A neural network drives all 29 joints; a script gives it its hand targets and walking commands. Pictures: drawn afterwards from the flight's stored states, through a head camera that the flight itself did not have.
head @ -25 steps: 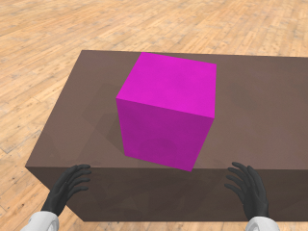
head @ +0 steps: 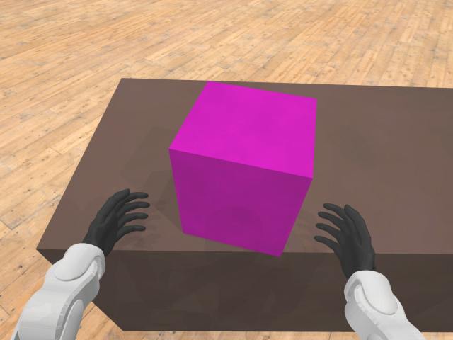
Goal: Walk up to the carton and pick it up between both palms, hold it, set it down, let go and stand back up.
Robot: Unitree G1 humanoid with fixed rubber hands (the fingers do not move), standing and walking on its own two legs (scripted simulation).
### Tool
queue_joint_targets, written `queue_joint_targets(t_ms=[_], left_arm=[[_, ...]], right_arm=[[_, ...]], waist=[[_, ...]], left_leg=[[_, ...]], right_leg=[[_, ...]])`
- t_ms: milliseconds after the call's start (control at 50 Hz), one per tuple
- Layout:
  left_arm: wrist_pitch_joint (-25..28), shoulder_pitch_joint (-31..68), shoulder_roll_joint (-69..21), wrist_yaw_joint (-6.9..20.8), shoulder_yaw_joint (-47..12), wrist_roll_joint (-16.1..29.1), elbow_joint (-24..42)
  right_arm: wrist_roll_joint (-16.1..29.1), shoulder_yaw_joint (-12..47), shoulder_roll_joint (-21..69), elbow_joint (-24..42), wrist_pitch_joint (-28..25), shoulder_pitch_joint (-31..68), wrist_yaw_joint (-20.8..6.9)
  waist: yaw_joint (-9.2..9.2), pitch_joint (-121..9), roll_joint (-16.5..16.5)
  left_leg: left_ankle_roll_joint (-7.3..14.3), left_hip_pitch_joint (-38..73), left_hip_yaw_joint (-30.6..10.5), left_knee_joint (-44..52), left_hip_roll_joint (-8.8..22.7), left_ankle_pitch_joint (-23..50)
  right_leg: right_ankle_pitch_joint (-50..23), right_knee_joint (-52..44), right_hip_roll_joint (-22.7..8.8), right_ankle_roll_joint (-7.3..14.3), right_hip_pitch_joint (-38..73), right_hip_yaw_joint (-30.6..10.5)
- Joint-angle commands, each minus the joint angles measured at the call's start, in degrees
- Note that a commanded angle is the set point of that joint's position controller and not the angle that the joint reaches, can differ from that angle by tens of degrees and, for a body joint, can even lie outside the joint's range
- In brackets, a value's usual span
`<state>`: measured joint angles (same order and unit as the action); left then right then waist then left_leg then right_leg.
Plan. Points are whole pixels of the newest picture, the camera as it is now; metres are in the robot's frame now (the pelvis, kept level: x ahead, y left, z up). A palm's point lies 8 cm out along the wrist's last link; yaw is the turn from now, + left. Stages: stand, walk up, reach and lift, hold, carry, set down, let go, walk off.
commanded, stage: reach and lift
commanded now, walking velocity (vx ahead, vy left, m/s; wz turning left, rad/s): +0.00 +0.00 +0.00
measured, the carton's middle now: (244, 170) +0.43 +0.00 +0.07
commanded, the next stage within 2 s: none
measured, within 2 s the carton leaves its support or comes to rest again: neither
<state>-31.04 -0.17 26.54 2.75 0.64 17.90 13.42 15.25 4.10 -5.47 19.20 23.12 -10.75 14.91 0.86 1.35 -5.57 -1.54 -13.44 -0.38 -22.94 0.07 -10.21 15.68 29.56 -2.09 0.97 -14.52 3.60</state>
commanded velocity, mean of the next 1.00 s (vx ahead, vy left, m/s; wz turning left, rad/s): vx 0.00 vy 0.00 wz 0.00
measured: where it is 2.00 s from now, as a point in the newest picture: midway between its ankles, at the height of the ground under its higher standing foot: outside the picture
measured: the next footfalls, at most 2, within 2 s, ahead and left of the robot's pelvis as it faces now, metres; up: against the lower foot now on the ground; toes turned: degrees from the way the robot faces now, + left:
none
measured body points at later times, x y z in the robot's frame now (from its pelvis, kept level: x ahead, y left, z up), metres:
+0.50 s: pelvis +0.01 +0.00 +0.00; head +0.03 +0.03 +0.45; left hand +0.37 +0.20 +0.13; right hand +0.31 -0.16 +0.12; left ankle +0.02 +0.14 -0.74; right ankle +0.00 -0.10 -0.74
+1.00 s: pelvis +0.01 +0.01 +0.00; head +0.04 +0.03 +0.45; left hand +0.44 +0.19 +0.17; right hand +0.37 -0.17 +0.15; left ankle +0.02 +0.15 -0.74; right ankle +0.00 -0.10 -0.74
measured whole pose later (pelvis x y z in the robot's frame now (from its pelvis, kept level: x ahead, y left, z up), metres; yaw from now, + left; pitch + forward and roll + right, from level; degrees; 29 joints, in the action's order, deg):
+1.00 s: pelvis +0.01 +0.01 +0.00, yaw +0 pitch +1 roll +1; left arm -42.7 39.5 27.9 1.5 3.3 17.9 -12.9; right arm 20.1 1.8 -8.3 -5.6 29.0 28.0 18.0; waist -6.5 1.4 -5.0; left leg -1.6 -14.4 -0.3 -24.5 0.1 -11.4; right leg 15.8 29.0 -2.1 0.9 -14.5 3.6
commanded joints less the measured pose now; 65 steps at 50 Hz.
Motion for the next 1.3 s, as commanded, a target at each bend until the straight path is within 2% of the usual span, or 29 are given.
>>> queue_joint_targets(t_ms=[0,20,80,220,260,280,300,360,440,500,540,600,680,700,740,820,1060,1080,1100,1120,1180,1240,1260,1280], left_arm=[[1.06,23.29,9.87,-0.38,10.3,2.51,11.7],[0.54,24.66,10.01,-0.24,10.69,2.26,10.85],[-1.05,27.74,9.79,-0.34,11.17,1.14,11.83],[-4.24,35.49,8.92,-0.88,10.5,0.67,10.24],[-5.14,38.21,9.66,-0.93,11.22,-0.04,8.09],[-5.67,40.01,9.73,-0.93,11.32,0.18,6.51],[-5.68,39.83,9.56,-1.14,11.25,-0.02,7.79],[-6.56,43.36,10.24,-1.33,11.69,-1.01,5.64],[-7.41,46.88,10.55,-1.8,12.25,-1.88,3.47],[-7.7,52.48,11.81,-1.61,11.68,-1.67,0.02],[-7.74,55.46,11.39,-2.06,11.37,-1.87,-1.69],[-7.36,58.37,12.13,-2.05,10.73,-1.4,-1.99],[-7.37,64.11,12.72,-1.93,9.65,-1.62,-7.05],[-6.95,65.54,12.88,-2.08,9.54,-1.14,-7.59],[-6.5,67.64,13.32,-2.39,8.98,-1.15,-7.04],[-6.53,72.26,13.63,-2.34,7.48,-0.67,-11.45],[-5.02,82.65,14.52,-3.07,5.47,-0.54,-19.13],[-4.64,83.71,15.2,-3.08,5.36,-0.7,-21.77],[-4.63,85.14,14.73,-3.36,4.8,-0.66,-22.11],[-4.25,86.69,14.63,-3.46,4.0,-0.22,-24.88],[-2.34,88.98,15.18,-4.05,3.84,0.83,-26.02],[-1.1,91.63,15.55,-4.16,3.97,0.34,-29.88],[-0.72,92.56,15.95,-4.06,3.59,0.29,-32.22],[-0.34,93.25,15.6,-4.08,3.23,0.6,-31.79]], right_arm=[[-0.1,-8.49,-6.28,11.19,-1.08,22.92,2.71],[-0.22,-8.71,-6.17,10.23,-0.63,23.81,2.99],[0.26,-9.36,-6.77,8.77,0.28,26.95,3.59],[1.16,-11.44,-8.14,7.69,1.0,35.9,4.01],[1.24,-11.58,-8.75,6.37,1.28,38.59,4.26],[1.23,-11.6,-9.08,6.27,1.52,40.84,4.29],[1.18,-11.74,-9.65,7.01,1.3,40.62,4.32],[1.6,-11.87,-9.82,4.92,1.73,43.51,4.42],[1.84,-11.82,-11.07,4.0,1.93,47.38,4.48],[1.61,-12.42,-11.59,0.42,2.62,52.1,4.64],[1.84,-12.7,-12.44,-0.84,2.77,55.55,4.27],[2.45,-12.65,-12.97,-2.01,2.5,57.92,4.18],[2.59,-13.38,-13.77,-6.51,2.7,63.99,4.1],[3.06,-13.1,-13.92,-6.28,2.57,65.81,3.91],[3.42,-13.43,-14.46,-7.34,2.26,67.57,3.56],[3.12,-14.64,-15.93,-12.03,2.4,71.78,3.32],[5.13,-14.35,-19.19,-17.14,1.15,83.04,2.43],[5.15,-14.23,-19.33,-19.31,1.39,83.76,2.28],[4.62,-15.26,-19.88,-21.16,1.37,84.97,2.25],[5.42,-14.1,-19.39,-22.11,1.4,86.81,1.95],[5.33,-14.39,-19.51,-21.78,0.64,89.32,1.73],[5.03,-14.06,-19.44,-25.84,0.62,91.22,1.71],[4.73,-14.04,-19.4,-27.84,0.66,92.03,1.8],[4.7,-14.31,-19.64,-26.91,0.28,92.89,1.83]], waist=[[-2.8,-19.27,12.2],[-3.24,-19.32,11.62],[-3.8,-21.18,12.79],[-5.05,-23.91,13.29],[-5.2,-24.42,13.34],[-5.23,-24.61,12.37],[-5.22,-25.5,12.69],[-5.67,-26.08,13.95],[-5.61,-28.33,13.35],[-6.61,-28.56,14.07],[-6.59,-28.9,14.44],[-7.05,-32.12,15.17],[-8.02,-32.12,16.0],[-7.77,-32.95,15.21],[-8.04,-35.35,16.34],[-9.7,-36.08,16.8],[-10.19,-42.44,17.45],[-10.17,-41.6,17.53],[-10.93,-41.22,18.14],[-10.51,-40.69,17.83],[-10.33,-45.12,16.31],[-10.3,-45.47,16.48],[-10.77,-45.41,16.22],[-10.93,-47.22,16.31]], left_leg=[[2.35,5.78,4.73,5.08,-0.2,4.78],[2.24,5.21,4.71,4.96,-0.24,4.8],[1.84,6.09,4.73,4.34,-0.28,7.12],[1.22,6.51,4.89,3.86,-0.57,8.02],[1.16,6.35,4.9,3.71,-0.72,8.26],[1.26,5.92,4.87,3.79,-0.72,7.99],[1.15,6.39,4.79,3.54,-0.7,9.12],[0.92,7.37,4.96,3.37,-0.87,9.73],[0.66,7.24,4.86,2.8,-0.99,10.66],[0.73,6.64,4.71,2.65,-0.96,9.62],[0.68,6.41,4.2,2.67,-0.63,9.26],[0.37,8.19,3.86,1.62,-0.72,12.29],[0.28,8.07,3.42,1.45,-0.58,11.14],[0.29,7.33,3.37,1.36,-0.63,11.05],[-0.21,9.05,2.98,0.59,-0.34,13.55],[-0.82,10.76,2.39,-0.46,0.0,14.68],[-1.67,14.33,1.48,-2.25,-0.11,20.0],[-1.78,13.77,1.4,-2.34,0.01,19.72],[-1.97,14.24,1.29,-2.37,0.24,19.56],[-1.84,12.65,1.13,-2.33,0.19,17.89],[-1.35,12.1,1.02,-2.62,-0.07,18.33],[-1.42,11.83,1.05,-2.76,-0.12,18.68],[-1.43,11.53,0.98,-2.87,-0.06,18.43],[-1.44,12.05,0.98,-3.03,-0.06,19.07]], right_leg=[[-25.88,-7.78,0.19,-2.54,16.47,-7.43],[-26.87,-7.53,0.17,-2.83,16.9,-7.26],[-30.06,-7.37,0.44,-2.69,17.96,-7.18],[-32.39,-7.2,0.83,-3.11,18.63,-6.24],[-33.57,-7.07,0.79,-3.16,19.31,-6.28],[-33.57,-7.05,0.9,-3.22,19.29,-6.17],[-34.48,-6.69,1.13,-3.36,19.43,-5.99],[-35.03,-7.07,1.09,-3.27,19.89,-5.95],[-36.32,-6.57,1.46,-3.74,20.03,-5.55],[-36.06,-6.57,1.43,-3.59,19.15,-5.51],[-34.22,-6.53,1.78,-3.5,18.11,-5.38],[-36.77,-6.26,2.15,-3.39,17.96,-4.87],[-35.71,-6.47,2.29,-3.05,17.16,-4.55],[-36.34,-6.39,2.21,-3.2,17.83,-4.43],[-36.79,-6.04,2.69,-2.99,16.79,-3.99],[-36.43,-6.48,3.04,-2.79,14.66,-3.32],[-39.78,-6.34,3.7,-2.94,13.25,-1.73],[-38.19,-6.51,3.72,-2.9,12.52,-1.52],[-37.16,-6.75,3.91,-2.72,11.13,-1.42],[-35.67,-6.78,3.75,-2.64,10.63,-1.48],[-37.59,-6.29,3.52,-3.06,10.99,-1.51],[-38.64,-6.15,3.32,-3.22,10.83,-1.54],[-38.72,-6.13,3.24,-3.24,10.79,-1.62],[-39.77,-5.99,3.29,-3.29,10.77,-1.5]])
